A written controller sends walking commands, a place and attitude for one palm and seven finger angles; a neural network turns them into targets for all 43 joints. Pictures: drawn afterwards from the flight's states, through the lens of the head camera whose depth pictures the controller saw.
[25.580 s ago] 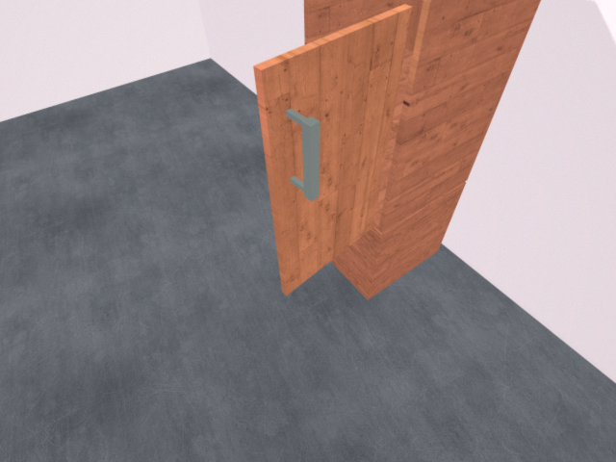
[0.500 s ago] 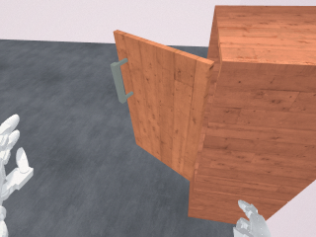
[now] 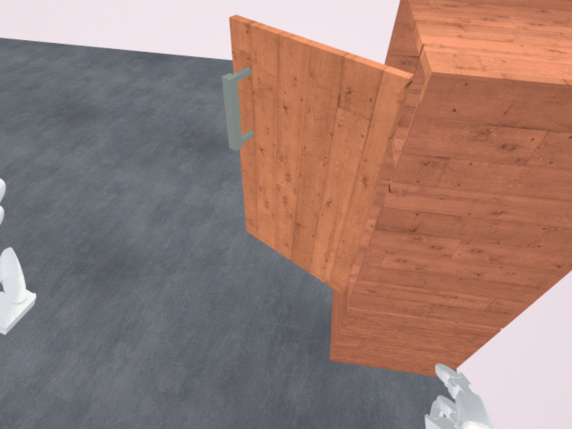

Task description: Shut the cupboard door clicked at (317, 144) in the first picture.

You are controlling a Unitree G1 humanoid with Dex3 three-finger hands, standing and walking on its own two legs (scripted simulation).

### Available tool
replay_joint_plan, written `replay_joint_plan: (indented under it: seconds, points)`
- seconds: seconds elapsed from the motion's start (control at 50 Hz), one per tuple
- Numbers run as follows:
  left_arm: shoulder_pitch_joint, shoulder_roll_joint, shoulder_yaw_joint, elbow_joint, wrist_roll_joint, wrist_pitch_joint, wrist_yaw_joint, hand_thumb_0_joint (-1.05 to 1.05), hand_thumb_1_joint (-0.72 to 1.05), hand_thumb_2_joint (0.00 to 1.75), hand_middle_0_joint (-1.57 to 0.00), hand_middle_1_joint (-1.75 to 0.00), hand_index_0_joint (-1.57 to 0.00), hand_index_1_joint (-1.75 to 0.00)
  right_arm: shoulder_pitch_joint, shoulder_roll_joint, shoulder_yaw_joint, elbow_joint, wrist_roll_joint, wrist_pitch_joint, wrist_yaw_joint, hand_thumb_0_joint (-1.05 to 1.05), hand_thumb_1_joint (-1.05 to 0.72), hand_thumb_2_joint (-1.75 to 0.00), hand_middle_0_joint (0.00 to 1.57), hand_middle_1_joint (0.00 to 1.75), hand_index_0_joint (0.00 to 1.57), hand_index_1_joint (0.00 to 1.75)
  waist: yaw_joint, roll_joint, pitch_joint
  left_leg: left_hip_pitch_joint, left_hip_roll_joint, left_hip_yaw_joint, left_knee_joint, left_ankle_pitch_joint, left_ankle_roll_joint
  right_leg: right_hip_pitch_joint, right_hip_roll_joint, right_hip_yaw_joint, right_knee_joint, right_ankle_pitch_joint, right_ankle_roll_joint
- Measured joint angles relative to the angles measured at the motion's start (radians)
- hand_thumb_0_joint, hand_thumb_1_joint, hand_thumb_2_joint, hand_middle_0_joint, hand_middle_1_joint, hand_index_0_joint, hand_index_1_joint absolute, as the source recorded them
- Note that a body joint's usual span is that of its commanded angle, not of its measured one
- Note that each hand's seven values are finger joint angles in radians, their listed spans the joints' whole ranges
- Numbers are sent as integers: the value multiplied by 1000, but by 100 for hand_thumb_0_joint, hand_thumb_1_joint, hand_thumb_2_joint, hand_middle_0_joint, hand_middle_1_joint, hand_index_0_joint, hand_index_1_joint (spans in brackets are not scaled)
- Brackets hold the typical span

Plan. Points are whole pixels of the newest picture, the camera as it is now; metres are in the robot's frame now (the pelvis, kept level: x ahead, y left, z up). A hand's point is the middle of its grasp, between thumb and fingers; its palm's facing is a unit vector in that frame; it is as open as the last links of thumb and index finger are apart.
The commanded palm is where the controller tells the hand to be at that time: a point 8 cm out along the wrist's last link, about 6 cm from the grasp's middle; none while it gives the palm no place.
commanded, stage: step back with the hand held close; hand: left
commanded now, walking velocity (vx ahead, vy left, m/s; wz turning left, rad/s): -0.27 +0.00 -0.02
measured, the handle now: (240, 110) +0.66 +0.14 +0.10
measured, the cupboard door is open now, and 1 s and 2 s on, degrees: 60 60 60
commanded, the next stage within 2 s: stop stepping back and stand still in 0.70 s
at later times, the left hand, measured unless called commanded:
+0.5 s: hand out of the picture +0.10 +0.28 +0.19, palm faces +0.46 -0.76 -0.47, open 7.4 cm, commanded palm +0.05 +0.31 +0.19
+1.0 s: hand out of the picture -0.02 +0.34 +0.19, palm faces +0.47 -0.84 -0.27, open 7.4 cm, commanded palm -0.05 +0.37 +0.19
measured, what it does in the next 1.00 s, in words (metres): walks backwards: right foot, then right foot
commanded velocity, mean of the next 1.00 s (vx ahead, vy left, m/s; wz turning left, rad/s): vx -0.23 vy -0.02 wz -0.04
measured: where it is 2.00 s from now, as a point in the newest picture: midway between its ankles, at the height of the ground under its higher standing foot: outside the picture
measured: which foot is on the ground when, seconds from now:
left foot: down 0.00-0.86, up 0.88-0.98, down 1.00-1.00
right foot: down 0.00-0.32, up 0.34-0.46, down 0.48-0.68, up 0.70-0.82, down 0.84-1.00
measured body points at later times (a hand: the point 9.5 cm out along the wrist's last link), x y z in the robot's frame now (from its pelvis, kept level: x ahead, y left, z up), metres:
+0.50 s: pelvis -0.09 +0.00 -0.01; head -0.08 +0.03 +0.44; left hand +0.07 +0.32 +0.21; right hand +0.09 -0.23 -0.07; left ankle +0.08 +0.07 -0.72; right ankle -0.11 -0.14 -0.73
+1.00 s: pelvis -0.21 +0.08 -0.01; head -0.25 +0.12 +0.43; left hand -0.06 +0.38 +0.20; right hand -0.06 -0.17 -0.07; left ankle -0.12 +0.14 -0.73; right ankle -0.20 -0.10 -0.72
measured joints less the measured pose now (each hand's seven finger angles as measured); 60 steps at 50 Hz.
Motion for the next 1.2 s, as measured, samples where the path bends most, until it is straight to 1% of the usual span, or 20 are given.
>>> replay_joint_plan:
  seconds: [0.22, 0.32, 0.38, 0.44, 0.5, 0.58, 0.62, 0.68, 0.72, 0.8, 0.84, 0.86, 0.9, 0.94, 0.98, 1.02, 1.06, 1.1, 1.14, 1.2]
  points:
    - [-18, -47, -20, -18, 8, -44, 19, 1, 89, 90, -21, -30, -21, -31, 2, 16, 4, 73, -23, -48, 16, 2, -90, -90, 21, 30, 20, 30, 36, -4, 2, -54, 2, -7, 41, -88, -35, -43, 9, 5, 10, 46, -1]
    - [-45, -34, -27, -12, 12, -58, 25, 1, 88, 90, -21, -30, -21, -31, -16, 12, 1, 79, -23, -53, 11, 2, -90, -90, 21, 30, 20, 30, 12, -8, 11, -66, 7, -8, 18, -35, -17, -64, 19, 9, 15, 19, -1]
    - [-53, -1, -5, -15, 12, -65, 13, 1, 88, 90, -21, -30, -21, -31, -21, 16, -7, 63, -23, -69, 8, 2, -90, -90, 21, 30, 20, 30, -20, 11, 21, -79, 25, -25, -14, 48, 6, -71, 61, 6, 110, -46, -16]
    - [-21, 43, 37, -42, 1, -83, -1, 1, 88, 90, -21, -30, -21, -31, -13, 26, -13, 57, -25, -84, 18, 2, -90, -90, 21, 30, 20, 30, -31, 9, 2, -109, 42, -20, -38, 100, 2, -10, 87, -13, 112, -97, -33]
    - [27, 52, 66, -68, -17, -108, 0, 1, 89, 90, -21, -30, -21, -31, -27, 24, -14, 63, -27, -95, 29, 2, -90, -90, 21, 30, 20, 30, -3, 0, -14, -146, 52, 12, -49, 130, -14, 46, 85, 0, 8, -83, -30]
    - [16, 15, 3, -61, -13, -102, 9, 1, 89, 90, -21, -30, -21, -31, -43, 20, -18, 111, -23, -87, 26, 2, -90, -90, 20, 30, 20, 30, 30, -7, 3, -133, 39, 15, -21, -24, -78, 50, 73, 24, 0, -43, -12]
    - [8, -1, -26, -59, -3, -90, 13, 1, 88, 90, -21, -30, -21, -31, -33, 19, -12, 121, -26, -77, 20, 2, -90, -90, 21, 30, 20, 30, 36, -18, -11, -101, 29, 7, -3, -30, -87, 49, 63, 39, 8, -40, -1]
    - [-45, -4, -43, -44, 2, -79, 8, 1, 88, 90, -21, -30, -21, -31, -35, 16, -13, 115, -26, -73, 6, 2, -90, -90, 21, 30, 20, 30, 15, -9, -6, -91, 28, 7, -45, 105, -32, 38, 63, 28, 34, -53, 6]
    - [-82, 5, -26, -17, 2, -85, -3, 1, 88, 90, -21, -30, -22, -31, -51, 24, -16, 106, -29, -76, 5, 2, -90, -90, 20, 30, 20, 30, -4, 5, 8, -98, 36, 4, -70, 142, 14, 5, 86, 20, 111, -133, -18]
    - [-76, 57, 23, -15, -32, -76, -19, 1, 88, 90, -21, -30, -22, -31, -58, 54, -23, 80, -37, -84, 31, 2, -90, -90, 20, 30, 20, 30, -24, 19, 8, -109, 67, 25, -175, 194, -8, 16, 118, -53, 161, -255, -62]
    - [-31, 76, 44, -56, -46, -78, -14, 1, 88, 90, -21, -30, -21, -31, -51, 62, -20, 67, -35, -94, 46, 2, -90, -90, 20, 30, 20, 30, -12, 0, -8, -135, 65, 63, -179, 145, -44, 68, 96, -78, 39, -250, -74]
    - [-11, 72, 45, -80, -46, -80, -11, 1, 89, 90, -21, -30, -21, -31, -54, 59, -18, 68, -33, -98, 50, 2, -90, -90, 20, 30, 20, 30, -3, 1, -2, -155, 65, 68, -139, 69, -73, 69, 89, -77, 6, -163, -66]
    - [22, 62, 25, -128, -34, -74, -7, 1, 89, 90, -21, -30, -21, -31, -44, 53, -14, 91, -33, -92, 51, 2, -90, -90, 21, 30, 20, 30, 26, -20, 2, -198, 35, 26, 102, -97, -113, 56, 57, -67, 24, -56, -60]
    - [34, 36, -3, -150, -18, -55, -2, 1, 88, 90, -21, -30, -21, -31, -12, 50, -2, 120, -36, -68, 44, 2, -90, -90, 21, 30, 20, 30, 65, -56, -29, -176, 15, -6, 319, -182, -115, 44, 15, -51, 50, -74, -55]
    - [-12, 1, -23, -126, -6, -37, 11, 1, 88, 90, -21, -30, -22, -31, 16, 37, 13, 132, -36, -56, 29, 2, -90, -90, 21, 30, 20, 30, 85, -65, -62, -61, 26, -34, 247, -202, -104, 17, -19, -64, 80, -115, -39]
    - [-131, -27, -33, -60, -2, -14, 29, 1, 88, 90, -21, -30, -22, -31, 15, 21, 6, 131, -28, -73, 14, 2, -90, -90, 21, 30, 20, 30, 56, -37, -47, -27, 27, -73, 139, -110, -58, -30, -12, -64, 162, -177, -27]
    - [-227, -25, -18, 21, -3, 7, 37, 1, 88, 90, -21, -30, -21, -31, -8, 44, 6, 148, -22, -87, 15, 2, -90, -90, 21, 30, 20, 30, 22, -53, 0, -23, 8, -67, 119, -27, -29, -70, 21, 0, 287, -200, -27]
    - [-221, -16, -1, 35, -10, 48, 31, 1, 89, 90, -20, -30, -21, -30, -11, 77, 14, 146, -23, -87, 38, 2, -90, -90, 20, 30, 20, 30, -16, -70, 13, 4, 7, -58, 35, 13, -52, -104, 66, 18, 402, -191, -35]
    - [-132, -12, -4, -18, -17, 75, 21, 1, 89, 90, -20, -30, -21, -30, 8, 101, 24, 127, -26, -83, 64, 2, -90, -90, 20, 30, 20, 30, -41, -75, 4, 39, 18, -44, -74, 18, -73, -101, 104, -16, 426, -175, -46]
    - [44, 8, -42, -131, -20, 77, 6, 1, 89, 90, -20, -30, -21, -30, 50, 106, 30, 92, -38, -67, 78, 2, -90, -90, 21, 30, 20, 30, -55, -52, -29, 68, 41, -30, -211, -8, -100, -1, 147, -112, 262, -220, -74]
